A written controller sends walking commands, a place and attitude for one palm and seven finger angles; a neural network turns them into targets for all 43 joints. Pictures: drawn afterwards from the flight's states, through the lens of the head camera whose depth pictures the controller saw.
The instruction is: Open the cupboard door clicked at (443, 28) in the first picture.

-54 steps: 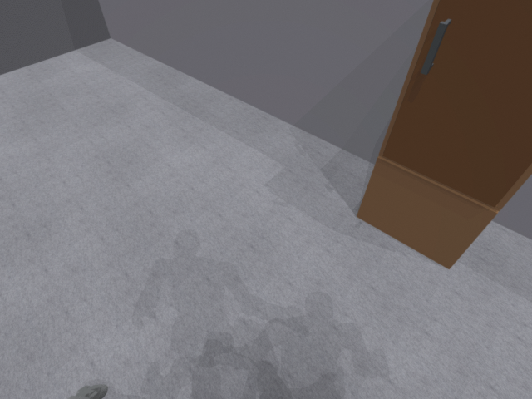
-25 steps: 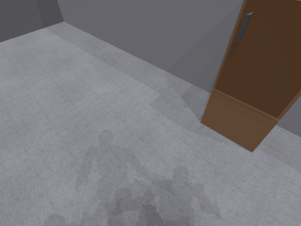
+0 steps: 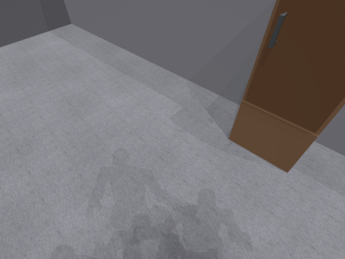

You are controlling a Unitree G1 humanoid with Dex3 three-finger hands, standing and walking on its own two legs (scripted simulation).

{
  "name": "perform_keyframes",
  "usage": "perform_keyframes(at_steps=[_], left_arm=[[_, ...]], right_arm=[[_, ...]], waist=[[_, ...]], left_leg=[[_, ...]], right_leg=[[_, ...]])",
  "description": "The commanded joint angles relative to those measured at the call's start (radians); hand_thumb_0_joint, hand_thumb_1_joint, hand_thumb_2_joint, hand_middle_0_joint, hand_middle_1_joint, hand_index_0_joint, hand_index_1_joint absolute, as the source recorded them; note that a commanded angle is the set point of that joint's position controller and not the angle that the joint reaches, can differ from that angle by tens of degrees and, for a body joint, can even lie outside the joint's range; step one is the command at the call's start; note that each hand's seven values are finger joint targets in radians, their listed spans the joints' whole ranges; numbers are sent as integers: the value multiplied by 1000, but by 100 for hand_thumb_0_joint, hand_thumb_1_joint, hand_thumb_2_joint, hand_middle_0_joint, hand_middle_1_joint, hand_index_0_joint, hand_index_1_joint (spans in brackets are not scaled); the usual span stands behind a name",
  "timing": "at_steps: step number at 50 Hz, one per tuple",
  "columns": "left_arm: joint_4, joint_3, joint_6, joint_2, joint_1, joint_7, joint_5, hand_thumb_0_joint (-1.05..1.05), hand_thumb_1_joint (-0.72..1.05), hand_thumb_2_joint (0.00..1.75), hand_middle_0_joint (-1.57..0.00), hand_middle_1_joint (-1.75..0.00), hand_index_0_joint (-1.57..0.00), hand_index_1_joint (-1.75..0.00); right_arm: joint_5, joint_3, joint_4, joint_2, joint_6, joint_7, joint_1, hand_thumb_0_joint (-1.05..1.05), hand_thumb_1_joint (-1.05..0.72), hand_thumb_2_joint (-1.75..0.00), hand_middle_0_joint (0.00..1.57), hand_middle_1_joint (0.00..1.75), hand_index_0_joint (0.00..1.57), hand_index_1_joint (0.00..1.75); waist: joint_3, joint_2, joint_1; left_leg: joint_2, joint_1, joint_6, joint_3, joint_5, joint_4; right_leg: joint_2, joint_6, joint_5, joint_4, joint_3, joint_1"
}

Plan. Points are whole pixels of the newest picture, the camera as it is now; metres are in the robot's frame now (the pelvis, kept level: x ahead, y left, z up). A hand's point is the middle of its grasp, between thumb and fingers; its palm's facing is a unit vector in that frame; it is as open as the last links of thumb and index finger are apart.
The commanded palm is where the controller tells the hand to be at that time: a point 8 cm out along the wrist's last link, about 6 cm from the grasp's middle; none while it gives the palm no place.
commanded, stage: look at it before walking up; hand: left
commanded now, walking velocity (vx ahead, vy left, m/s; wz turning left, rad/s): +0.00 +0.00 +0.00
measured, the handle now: (277, 30) +1.03 -0.41 +0.09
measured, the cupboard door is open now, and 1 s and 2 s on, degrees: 0 0 0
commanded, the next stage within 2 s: walk to a spot facing it in 0.36 s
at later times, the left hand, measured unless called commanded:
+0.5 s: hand out of the picture +0.09 +0.25 -0.16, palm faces -0.02 -0.94 -0.34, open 7.4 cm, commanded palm none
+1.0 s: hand out of the picture +0.06 +0.18 -0.19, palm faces -0.02 -0.99 -0.17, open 7.4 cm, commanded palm none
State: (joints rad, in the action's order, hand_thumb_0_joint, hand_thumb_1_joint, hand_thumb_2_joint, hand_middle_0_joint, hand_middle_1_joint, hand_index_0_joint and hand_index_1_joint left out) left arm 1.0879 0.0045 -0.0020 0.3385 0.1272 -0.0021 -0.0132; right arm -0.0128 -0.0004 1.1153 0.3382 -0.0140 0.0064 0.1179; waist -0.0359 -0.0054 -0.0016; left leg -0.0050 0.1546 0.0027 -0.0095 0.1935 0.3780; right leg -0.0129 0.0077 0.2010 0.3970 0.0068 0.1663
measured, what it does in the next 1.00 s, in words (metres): walks ahead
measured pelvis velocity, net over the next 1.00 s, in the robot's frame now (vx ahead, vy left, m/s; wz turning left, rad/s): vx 0.12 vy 0.01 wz -0.12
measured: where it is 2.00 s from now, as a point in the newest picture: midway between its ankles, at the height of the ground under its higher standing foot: outside the picture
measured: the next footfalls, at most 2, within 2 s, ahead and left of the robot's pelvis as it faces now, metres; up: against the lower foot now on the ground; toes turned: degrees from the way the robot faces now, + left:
left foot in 1.08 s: +0.29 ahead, +0.12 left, +0.00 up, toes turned -4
right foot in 1.68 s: +0.24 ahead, -0.10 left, +0.00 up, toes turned -35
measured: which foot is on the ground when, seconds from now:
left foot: down 0.00-0.82, up 0.84-1.00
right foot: down 0.00-1.00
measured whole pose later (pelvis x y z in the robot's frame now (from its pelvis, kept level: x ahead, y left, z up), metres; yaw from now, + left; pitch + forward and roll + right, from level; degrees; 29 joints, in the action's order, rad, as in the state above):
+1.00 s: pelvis +0.12 +0.01 -0.02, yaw -7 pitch +1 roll -1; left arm 1.09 -0.03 0.04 0.15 0.45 0.02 -0.04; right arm -0.01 -0.03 1.07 0.20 -0.01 0.00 0.21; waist -0.06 -0.02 0.06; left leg 0.05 0.46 0.01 0.07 0.54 0.95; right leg 0.03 0.00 0.43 0.50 0.11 0.09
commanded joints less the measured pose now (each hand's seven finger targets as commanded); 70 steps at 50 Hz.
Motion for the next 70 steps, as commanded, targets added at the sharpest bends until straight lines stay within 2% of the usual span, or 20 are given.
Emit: perform_keyframes(at_steps=[1, 23, 25, 28, 32, 39, 41, 42, 44, 46, 48, 52, 53, 54, 55, 56, 58, 59, 62, 70], left_arm=[[-66, -39, 27, 207, -35, 12, 1, 0, 90, 90, -20, -30, -20, -30], [-60, -40, 29, 208, -37, 15, 2, 0, 90, 90, -20, -30, -20, -30], [-32, -15, 8, 89, 28, 17, 1, 0, 90, 90, -20, -30, -20, -30], [-35, -22, -9, 91, 62, 4, -7, 0, 90, 90, -20, -30, -20, -30], [-63, -40, -8, 81, 106, -12, -12, 0, 90, 90, -20, -30, -20, -30], [-67, -60, 31, 28, 251, -9, -10, 0, 90, 90, -20, -30, -20, -30], [-28, -76, 42, 66, 364, 5, -12, 0, 90, 90, -20, -30, -20, -30], [-5, -85, 49, 86, 446, 15, -11, 0, 90, 90, -20, -30, -20, -30], [22, -84, 55, 56, 529, 36, -17, 0, 90, 90, -20, -30, -20, -30], [6, -82, 54, 33, 479, 47, -25, 0, 90, 90, -20, -30, -20, -30], [-19, -77, 54, 18, 393, 43, -28, 0, 90, 90, -20, -30, -20, -30], [-55, -86, 52, 26, 230, 29, -8, 0, 90, 90, -20, -30, -20, -30], [-62, -88, 49, 11, 230, 27, -3, 0, 90, 90, -20, -30, -20, -30], [-68, -84, 42, -45, 278, 21, 12, 0, 90, 90, -20, -30, -20, -30], [-83, -76, 40, -78, 307, 19, 15, 0, 90, 90, -20, -30, -20, -30], [-98, -78, 32, -59, 280, 22, 7, 0, 90, 90, -20, -30, -20, -30], [-102, -83, 14, -98, 222, 10, -15, 0, 90, 90, -20, -30, -20, -30], [-103, -86, 1, -100, 235, -2, -18, 0, 90, 90, -20, -30, -20, -30], [-102, -92, -32, -121, 300, -12, -14, 0, 90, 90, -20, -30, -20, -30], [-221, -108, -63, -94, 90, -19, -20, 0, 90, 90, -20, -30, -20, -30]], right_arm=[[5, -40, -66, 206, -19, -14, -50, 0, -90, -90, 20, 30, 20, 30], [6, -37, -63, 207, -20, -18, -61, 0, -90, -90, 20, 30, 20, 30], [-2, -8, -37, 87, -4, -15, -1, 0, -90, -90, 20, 30, 20, 30], [-11, -15, -40, 88, 9, -10, 37, 0, -90, -90, 20, 30, 20, 30], [-12, -32, -62, 100, 5, -10, 67, 0, -90, -90, 20, 30, 20, 30], [-1, -53, -85, 64, -33, -24, 138, 0, -90, -90, 20, 30, 20, 30], [3, -46, -117, 5, -42, -23, 85, 0, -90, -90, 20, 30, 20, 30], [1, -40, -154, -22, -44, -20, 2, 0, -90, -90, 20, 30, 20, 30], [-2, -40, -190, -27, -53, -22, -94, 0, -90, -90, 20, 30, 20, 30], [3, -43, -198, -46, -53, -13, -105, 0, -90, -90, 20, 30, 20, 30], [7, -44, -199, -70, -41, -5, -77, 0, -90, -90, 20, 30, 20, 30], [12, -49, -130, -72, -41, -9, 167, 0, -90, -90, 20, 30, 20, 30], [12, -62, -83, -20, -45, -25, 318, 0, -90, -90, 20, 30, 20, 30], [-3, -86, -58, 82, -52, -39, 416, 0, -90, -90, 20, 30, 20, 30], [-2, -90, -60, 140, -48, -38, 449, 0, -90, -90, 20, 30, 20, 30], [4, -82, -96, 112, -34, -36, 360, 0, -90, -90, 20, 30, 20, 30], [-5, -59, -151, 13, -41, -40, 181, 0, -90, -90, 20, 30, 20, 30], [-7, -48, -164, -21, -43, -41, 137, 0, -90, -90, 20, 30, 20, 30], [-5, -49, -168, -43, -44, -44, 102, 0, -90, -90, 20, 30, 20, 30], [-8, -73, -174, -31, -34, -44, 151, 0, -90, -90, 20, 30, 20, 30]], waist=[[53, 4, 5], [70, 7, 4], [76, 3, 5], [-13, -2, 6], [-100, 7, 7], [-21, 19, 27], [14, -165, 62], [-31, -245, 104], [-51, -157, 143], [-49, -96, 114], [-45, -129, 63], [2, -116, -88], [97, -32, -139], [190, 228, -153], [239, 363, -133], [153, 196, -105], [-56, 118, -37], [-81, 114, -6], [7, 138, 42], [-13, 77, -1]], left_leg=[[117, 3, -31, -101, -64, -63], [125, -38, -27, -92, -164, -66], [119, -39, -9, -63, -42, -51], [111, 34, -15, -58, 263, -52], [137, 87, -41, -76, 392, -34], [177, 64, -72, -38, 80, 181], [69, 302, -8, 126, 94, 443], [39, 492, 17, 141, 348, 583], [75, 665, 17, 56, 412, 720], [112, 645, 7, 21, 431, 641], [103, 510, 12, 30, 348, 545], [13, -33, 17, 140, -46, 226], [46, -222, 19, 109, -110, 160], [290, -383, -45, -155, -250, 114], [521, -338, -153, -430, -388, -20], [542, -182, -219, -403, -286, -50], [461, 73, -182, -267, -140, -99], [413, 127, -154, -169, -137, -105], [329, 122, -112, 48, -222, -86], [379, -27, -150, 99, -254, -101]], right_leg=[[-106, -35, -29, -82, 102, -1], [-112, -34, -152, -75, 86, -42], [-99, -20, -9, -72, 85, -30], [-76, -36, 277, -75, 119, 61], [-41, -61, 348, -14, 138, 151], [-34, -96, 9, 166, 157, 89], [-173, -169, -234, 49, 368, -158], [-273, -241, -452, -26, 523, -269], [-300, -298, -707, 10, 544, -396], [-286, -269, -587, 27, 476, -354], [-247, -234, -429, -26, 410, -187], [-91, -118, -349, 52, 201, 153], [-43, -85, -339, 242, 166, 179], [67, -31, 16, 538, 67, 325], [103, -8, 446, 815, 30, 395], [29, -19, 440, 898, 57, 370], [-36, 2, 320, 941, 28, 417], [-57, 10, 268, 912, 17, 390], [-48, 27, 145, 899, -20, 335], [-92, 60, 76, 730, -19, 470]])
